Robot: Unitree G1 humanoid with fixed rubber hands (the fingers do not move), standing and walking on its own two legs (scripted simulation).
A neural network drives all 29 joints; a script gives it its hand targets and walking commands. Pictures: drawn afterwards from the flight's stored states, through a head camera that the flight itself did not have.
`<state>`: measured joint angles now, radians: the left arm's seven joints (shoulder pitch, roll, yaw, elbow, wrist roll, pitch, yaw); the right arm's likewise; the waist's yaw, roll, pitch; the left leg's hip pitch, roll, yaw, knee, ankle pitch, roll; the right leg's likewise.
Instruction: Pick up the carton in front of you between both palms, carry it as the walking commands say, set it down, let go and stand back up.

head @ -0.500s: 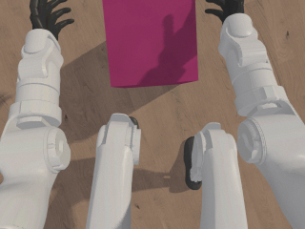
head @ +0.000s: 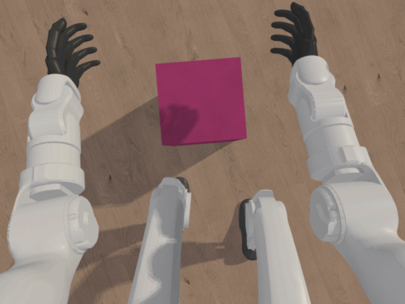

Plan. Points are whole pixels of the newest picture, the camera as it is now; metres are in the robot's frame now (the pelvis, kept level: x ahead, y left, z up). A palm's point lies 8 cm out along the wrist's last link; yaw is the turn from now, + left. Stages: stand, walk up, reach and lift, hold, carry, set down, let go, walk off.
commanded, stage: set down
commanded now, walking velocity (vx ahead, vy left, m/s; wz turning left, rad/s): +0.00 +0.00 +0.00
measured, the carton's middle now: (201, 109) +0.48 +0.08 -0.42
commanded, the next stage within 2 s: let go in 0.22 s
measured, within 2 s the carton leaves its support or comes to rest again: neither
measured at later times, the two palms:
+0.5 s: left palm (6, 85) +0.41 +0.30 +0.02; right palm (363, 76) +0.46 -0.12 +0.02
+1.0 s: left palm out of the picture +0.26 +0.25 +0.15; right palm out of the picture +0.32 -0.21 +0.14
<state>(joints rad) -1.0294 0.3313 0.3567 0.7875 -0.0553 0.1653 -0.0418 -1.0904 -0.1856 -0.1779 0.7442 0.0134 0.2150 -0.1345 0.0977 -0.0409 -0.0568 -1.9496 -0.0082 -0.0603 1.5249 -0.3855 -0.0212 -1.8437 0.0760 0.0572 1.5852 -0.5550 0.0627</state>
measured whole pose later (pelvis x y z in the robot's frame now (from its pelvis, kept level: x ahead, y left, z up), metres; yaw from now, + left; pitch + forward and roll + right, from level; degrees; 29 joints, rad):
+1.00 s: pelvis +0.10 +0.00 +0.22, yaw +4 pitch +11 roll +0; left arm 0.16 0.20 0.06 0.44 -0.01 -0.01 -0.07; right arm 0.09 -0.17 -0.08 0.50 -0.04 -0.01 0.02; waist 0.03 0.01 0.01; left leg -0.49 -0.02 -0.05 0.50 -0.20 -0.01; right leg -0.40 0.00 0.08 0.52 -0.32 0.02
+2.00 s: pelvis +0.12 +0.01 +0.22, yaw +2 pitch +0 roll +0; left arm 0.23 0.35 0.04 0.71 0.04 0.01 0.03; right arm 0.16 -0.32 -0.04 0.80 -0.04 0.00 -0.02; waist -0.01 -0.04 0.01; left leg -0.24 -0.01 -0.02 0.53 -0.28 0.01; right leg -0.12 0.00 0.08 0.47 -0.35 0.03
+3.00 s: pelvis +0.10 +0.01 +0.23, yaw +3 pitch -2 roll +0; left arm 0.18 0.39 0.02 0.95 0.02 -0.01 0.02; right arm 0.12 -0.37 -0.01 1.01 -0.02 -0.01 -0.01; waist -0.01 -0.02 0.04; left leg -0.19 -0.01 -0.04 0.42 -0.19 0.00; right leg -0.06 -0.01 0.06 0.37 -0.27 0.03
